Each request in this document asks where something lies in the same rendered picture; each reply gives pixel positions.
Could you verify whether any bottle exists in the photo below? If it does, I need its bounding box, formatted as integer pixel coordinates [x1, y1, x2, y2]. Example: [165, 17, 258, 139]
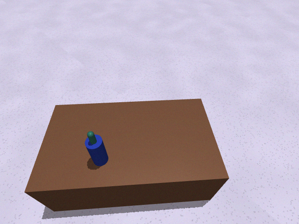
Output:
[85, 131, 108, 166]

